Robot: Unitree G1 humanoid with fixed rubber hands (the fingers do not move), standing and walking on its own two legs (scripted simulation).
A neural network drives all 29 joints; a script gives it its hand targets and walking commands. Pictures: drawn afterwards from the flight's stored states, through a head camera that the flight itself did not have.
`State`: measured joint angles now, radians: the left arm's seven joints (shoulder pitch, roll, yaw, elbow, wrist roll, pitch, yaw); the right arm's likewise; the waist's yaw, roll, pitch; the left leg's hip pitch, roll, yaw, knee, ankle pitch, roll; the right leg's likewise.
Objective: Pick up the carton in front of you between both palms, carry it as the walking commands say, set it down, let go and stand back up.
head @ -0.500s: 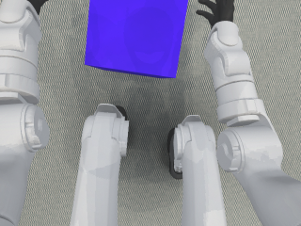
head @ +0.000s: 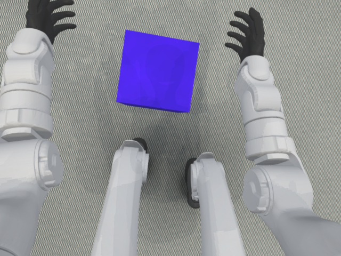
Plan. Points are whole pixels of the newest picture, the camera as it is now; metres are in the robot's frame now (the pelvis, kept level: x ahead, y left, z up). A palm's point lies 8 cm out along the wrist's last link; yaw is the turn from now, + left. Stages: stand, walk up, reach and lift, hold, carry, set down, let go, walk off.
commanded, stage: set down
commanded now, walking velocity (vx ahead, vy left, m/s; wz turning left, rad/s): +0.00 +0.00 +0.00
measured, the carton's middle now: (157, 79) +0.49 +0.08 -0.42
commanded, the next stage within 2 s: let go in 0.24 s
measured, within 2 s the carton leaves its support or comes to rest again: neither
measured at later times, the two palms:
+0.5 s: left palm out of the picture +0.43 +0.31 +0.01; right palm (298, 67) +0.46 -0.11 +0.02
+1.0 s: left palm out of the picture +0.28 +0.25 +0.14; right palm out of the picture +0.32 -0.21 +0.14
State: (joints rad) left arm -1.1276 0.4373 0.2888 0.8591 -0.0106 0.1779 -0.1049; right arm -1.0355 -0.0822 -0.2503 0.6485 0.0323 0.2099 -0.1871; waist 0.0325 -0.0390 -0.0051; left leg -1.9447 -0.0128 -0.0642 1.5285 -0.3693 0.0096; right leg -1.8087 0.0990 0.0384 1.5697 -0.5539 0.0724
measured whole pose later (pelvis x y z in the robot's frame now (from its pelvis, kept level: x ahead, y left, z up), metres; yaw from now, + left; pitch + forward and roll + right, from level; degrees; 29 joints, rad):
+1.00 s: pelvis +0.10 -0.01 +0.22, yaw +5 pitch +12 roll +0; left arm 0.10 0.21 0.10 0.49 0.00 -0.02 -0.06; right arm 0.10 -0.17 -0.06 0.48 -0.02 -0.01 0.04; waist -0.01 -0.02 0.00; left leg -0.54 -0.03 -0.04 0.52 -0.20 0.00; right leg -0.43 0.02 0.09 0.54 -0.33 0.01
